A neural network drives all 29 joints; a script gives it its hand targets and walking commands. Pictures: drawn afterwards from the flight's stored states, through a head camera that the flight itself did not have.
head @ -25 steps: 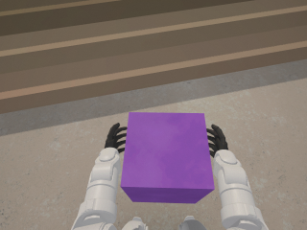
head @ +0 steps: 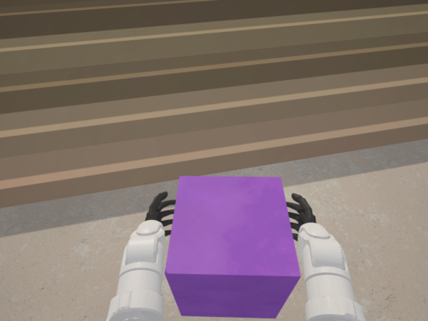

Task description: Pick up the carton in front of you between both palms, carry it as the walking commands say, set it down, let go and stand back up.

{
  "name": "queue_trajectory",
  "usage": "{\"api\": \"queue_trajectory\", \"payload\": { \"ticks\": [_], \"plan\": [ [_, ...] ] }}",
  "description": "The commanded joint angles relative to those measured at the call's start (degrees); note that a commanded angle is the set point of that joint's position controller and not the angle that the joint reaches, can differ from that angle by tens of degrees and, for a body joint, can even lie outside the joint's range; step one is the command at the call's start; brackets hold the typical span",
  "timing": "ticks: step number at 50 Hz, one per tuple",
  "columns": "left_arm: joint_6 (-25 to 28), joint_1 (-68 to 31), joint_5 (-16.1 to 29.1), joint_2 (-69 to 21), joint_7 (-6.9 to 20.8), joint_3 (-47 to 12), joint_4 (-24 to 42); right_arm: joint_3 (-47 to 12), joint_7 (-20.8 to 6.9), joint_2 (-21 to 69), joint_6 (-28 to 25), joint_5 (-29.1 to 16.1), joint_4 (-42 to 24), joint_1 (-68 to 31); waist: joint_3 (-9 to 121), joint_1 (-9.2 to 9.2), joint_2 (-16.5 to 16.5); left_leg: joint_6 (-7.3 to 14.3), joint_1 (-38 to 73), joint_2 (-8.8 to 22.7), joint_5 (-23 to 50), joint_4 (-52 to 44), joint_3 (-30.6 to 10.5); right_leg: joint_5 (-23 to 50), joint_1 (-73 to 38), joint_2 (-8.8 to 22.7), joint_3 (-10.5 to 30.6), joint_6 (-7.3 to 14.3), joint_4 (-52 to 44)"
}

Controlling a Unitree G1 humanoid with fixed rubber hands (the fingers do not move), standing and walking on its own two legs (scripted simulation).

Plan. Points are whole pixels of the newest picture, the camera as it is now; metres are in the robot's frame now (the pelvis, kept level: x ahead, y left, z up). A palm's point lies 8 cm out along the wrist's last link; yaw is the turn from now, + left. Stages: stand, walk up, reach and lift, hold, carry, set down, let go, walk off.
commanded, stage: reach and lift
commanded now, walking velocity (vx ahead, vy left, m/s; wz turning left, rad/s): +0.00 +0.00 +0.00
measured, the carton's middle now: (229, 249) +0.29 +0.00 -0.04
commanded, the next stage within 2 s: hold in 0.84 s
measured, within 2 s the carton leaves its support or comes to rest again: neither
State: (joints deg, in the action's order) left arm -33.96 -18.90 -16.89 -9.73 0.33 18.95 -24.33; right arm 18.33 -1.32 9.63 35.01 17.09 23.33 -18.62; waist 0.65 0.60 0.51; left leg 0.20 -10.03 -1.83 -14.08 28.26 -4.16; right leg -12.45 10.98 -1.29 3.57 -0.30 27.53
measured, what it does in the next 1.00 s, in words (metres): stands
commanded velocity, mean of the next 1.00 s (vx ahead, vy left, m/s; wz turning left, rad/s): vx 0.00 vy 0.00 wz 0.00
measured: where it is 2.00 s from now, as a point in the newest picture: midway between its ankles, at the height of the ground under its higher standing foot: outside the picture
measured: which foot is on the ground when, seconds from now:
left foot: down 0.00-1.00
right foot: down 0.00-1.00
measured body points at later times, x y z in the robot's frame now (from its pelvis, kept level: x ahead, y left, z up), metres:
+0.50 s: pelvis +0.01 +0.00 +0.01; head -0.01 -0.01 +0.46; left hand +0.32 +0.15 +0.03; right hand +0.32 -0.16 +0.03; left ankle +0.02 +0.12 -0.74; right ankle +0.03 -0.12 -0.74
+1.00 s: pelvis +0.01 +0.00 +0.01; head -0.03 +0.00 +0.46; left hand +0.31 +0.15 +0.05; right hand +0.31 -0.15 +0.05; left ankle +0.02 +0.12 -0.74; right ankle +0.03 -0.12 -0.74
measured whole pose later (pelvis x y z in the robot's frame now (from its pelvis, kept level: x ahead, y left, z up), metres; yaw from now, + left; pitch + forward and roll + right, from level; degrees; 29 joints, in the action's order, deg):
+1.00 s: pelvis +0.01 +0.00 +0.01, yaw +0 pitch -7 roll +0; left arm -41.8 -13.7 -14.5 -8.4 0.2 11.7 -11.3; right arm 11.0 -0.6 8.3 42.5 14.4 10.4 -13.1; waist -1.3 0.0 0.4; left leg 0.1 -1.5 -1.4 -11.5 20.2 -4.1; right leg -10.0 2.7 -1.2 3.9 -0.2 19.8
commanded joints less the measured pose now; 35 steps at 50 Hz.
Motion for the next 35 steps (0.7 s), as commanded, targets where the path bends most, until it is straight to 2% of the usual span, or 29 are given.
{"api": "queue_trajectory", "payload": {
  "ticks": [1, 9, 26, 35],
  "plan": [
    [0.51, -30.41, 11.06, -54.69, 13.78, -29.50, -1.91, -29.41, -13.09, 52.92, -1.13, -10.89, 1.22, -30.76, 9.12, 0.07, 0.01, 0.74, -1.44, -2.27, 0.30, -6.57, -0.58, 0.16, -5.25, -3.13, 0.29, 1.18, -4.57],
    [0.59, -31.58, 11.00, -53.99, 13.84, -30.20, -0.88, -30.67, -13.09, 53.25, -1.09, -11.14, -0.14, -31.95, 11.81, -0.16, -0.54, 0.54, 0.22, -2.56, 1.42, -6.82, -0.18, 1.46, -7.72, -3.08, 0.14, 0.80, -5.14],
    [-1.63, -22.30, 12.72, -51.81, 13.17, -33.17, 6.44, -33.12, -11.88, 51.89, 1.08, -12.92, -6.85, -22.18, 12.77, -0.29, -0.43, -0.31, 5.78, -3.21, 13.93, -8.63, -0.53, 14.30, -12.32, -3.48, 1.01, 0.04, -7.21],
    [-2.99, -19.93, 13.79, -51.48, 12.79, -34.50, 9.47, -34.48, -11.75, 50.87, 2.25, -13.96, -10.19, -20.13, 11.98, -0.32, -0.25, -0.47, 7.01, -3.12, 16.15, -9.29, -0.90, 15.89, -12.73, -3.69, 1.10, 0.05, -7.75]
  ]
}}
